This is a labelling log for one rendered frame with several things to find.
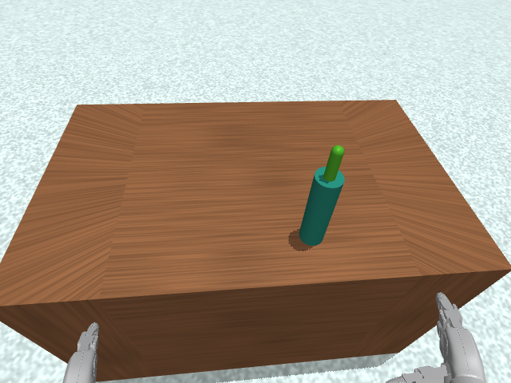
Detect left robot hand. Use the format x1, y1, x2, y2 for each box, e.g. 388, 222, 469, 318
62, 322, 99, 383

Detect right robot hand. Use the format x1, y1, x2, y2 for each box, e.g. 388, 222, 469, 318
385, 292, 486, 383

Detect bottle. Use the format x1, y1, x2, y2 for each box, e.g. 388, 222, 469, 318
299, 145, 345, 246

